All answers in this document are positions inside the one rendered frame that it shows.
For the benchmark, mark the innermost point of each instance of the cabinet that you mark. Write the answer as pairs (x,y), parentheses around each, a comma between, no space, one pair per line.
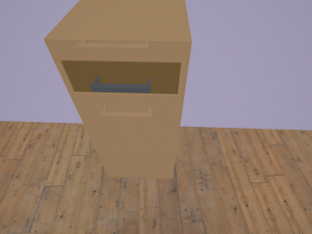
(128,148)

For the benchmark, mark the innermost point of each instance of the drawer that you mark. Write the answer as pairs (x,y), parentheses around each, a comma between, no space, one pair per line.
(164,76)

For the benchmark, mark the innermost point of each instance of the handle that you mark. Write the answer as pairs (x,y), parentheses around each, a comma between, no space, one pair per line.
(112,49)
(141,116)
(97,87)

